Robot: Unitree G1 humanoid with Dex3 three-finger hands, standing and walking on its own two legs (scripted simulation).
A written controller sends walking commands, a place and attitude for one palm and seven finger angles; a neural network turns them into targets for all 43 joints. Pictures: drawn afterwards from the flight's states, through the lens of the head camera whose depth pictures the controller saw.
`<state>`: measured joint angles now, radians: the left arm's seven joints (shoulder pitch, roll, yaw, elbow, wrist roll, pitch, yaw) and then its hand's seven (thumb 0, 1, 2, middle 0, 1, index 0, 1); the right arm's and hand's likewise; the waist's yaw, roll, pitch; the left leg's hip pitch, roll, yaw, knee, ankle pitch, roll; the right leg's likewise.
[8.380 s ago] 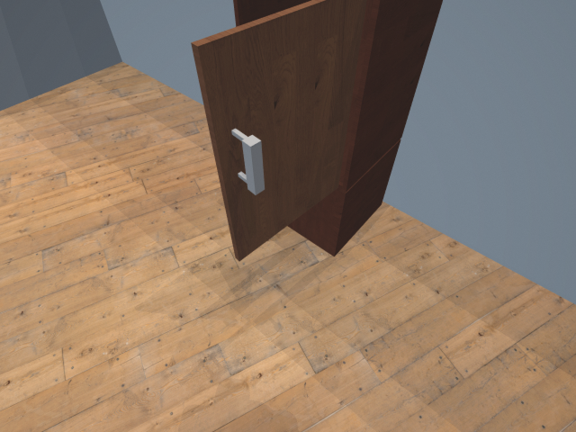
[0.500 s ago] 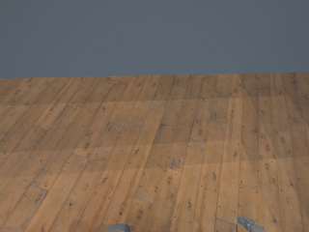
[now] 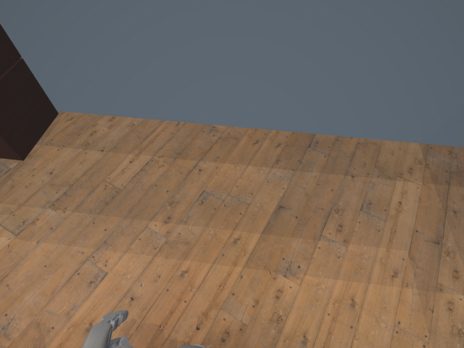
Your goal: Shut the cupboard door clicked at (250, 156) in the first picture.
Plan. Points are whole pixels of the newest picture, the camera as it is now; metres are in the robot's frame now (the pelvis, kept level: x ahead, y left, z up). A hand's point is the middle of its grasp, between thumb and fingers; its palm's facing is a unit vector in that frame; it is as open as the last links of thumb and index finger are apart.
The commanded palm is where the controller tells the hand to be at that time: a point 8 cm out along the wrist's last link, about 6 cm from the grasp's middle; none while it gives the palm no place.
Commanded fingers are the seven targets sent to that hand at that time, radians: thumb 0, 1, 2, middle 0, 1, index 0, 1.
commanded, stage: walk to a spot facing it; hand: left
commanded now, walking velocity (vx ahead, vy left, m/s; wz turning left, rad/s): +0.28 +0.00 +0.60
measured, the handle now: out of the picture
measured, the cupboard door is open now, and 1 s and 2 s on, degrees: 84 84 84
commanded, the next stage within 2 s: turn to face it in 1.88 s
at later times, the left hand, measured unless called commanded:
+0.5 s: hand out of the picture -0.01 +0.22 -0.18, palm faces +0.42 -0.89 -0.20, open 7.4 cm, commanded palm none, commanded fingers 0.00 0.90 0.90 -0.20 -0.30 -0.20 -0.30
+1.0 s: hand (96, 217) +0.41 +0.35 -0.15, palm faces +0.34 -0.93 -0.15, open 7.4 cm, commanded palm none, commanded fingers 0.00 0.90 0.90 -0.20 -0.30 -0.20 -0.30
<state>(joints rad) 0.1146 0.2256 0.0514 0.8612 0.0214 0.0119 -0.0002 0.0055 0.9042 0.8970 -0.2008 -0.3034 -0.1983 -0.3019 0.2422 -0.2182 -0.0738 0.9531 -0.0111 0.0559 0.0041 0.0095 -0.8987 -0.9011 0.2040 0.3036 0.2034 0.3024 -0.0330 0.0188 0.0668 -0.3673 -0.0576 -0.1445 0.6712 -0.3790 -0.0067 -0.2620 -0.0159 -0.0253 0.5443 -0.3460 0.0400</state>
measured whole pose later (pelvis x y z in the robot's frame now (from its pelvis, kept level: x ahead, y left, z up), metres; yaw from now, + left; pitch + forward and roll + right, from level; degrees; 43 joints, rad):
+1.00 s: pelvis +0.34 +0.14 +0.00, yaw +26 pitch +1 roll +0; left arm 0.05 0.18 0.03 0.94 0.02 -0.01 -0.03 0.01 0.91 0.90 -0.20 -0.30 -0.20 -0.30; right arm 0.51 -0.13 -0.02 1.13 -0.02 -0.07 -0.03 0.01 -0.91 -0.90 0.20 0.30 0.20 0.30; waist -0.09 -0.02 0.07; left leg 0.07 -0.05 0.03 0.34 -0.42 0.05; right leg -0.47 -0.06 -0.10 0.63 -0.17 -0.01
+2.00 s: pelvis +0.68 +0.39 +0.01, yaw +31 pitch -1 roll +0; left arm 0.13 0.21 0.06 1.02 0.03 0.02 -0.02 0.01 0.92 0.90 -0.20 -0.30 -0.19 -0.30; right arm 0.44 -0.14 -0.02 1.12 -0.03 -0.07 -0.03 0.00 -0.92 -0.90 0.20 0.30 0.20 0.30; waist -0.03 -0.02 0.06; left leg 0.02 -0.02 0.21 0.29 -0.31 0.05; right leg -0.58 -0.09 -0.07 0.83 -0.10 -0.01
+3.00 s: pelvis +0.79 +0.47 +0.01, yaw +59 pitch +2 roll -2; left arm 0.13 0.26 0.07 0.94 0.02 0.06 0.02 0.01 0.91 0.90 -0.20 -0.30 -0.20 -0.30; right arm 0.21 -0.19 -0.05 0.96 -0.02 0.03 0.00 0.01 -0.90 -0.90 0.20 0.30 0.20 0.30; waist -0.02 0.00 0.09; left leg -0.31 -0.06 -0.08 0.46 -0.17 0.06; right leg -0.44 -0.05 0.02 0.93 -0.41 0.10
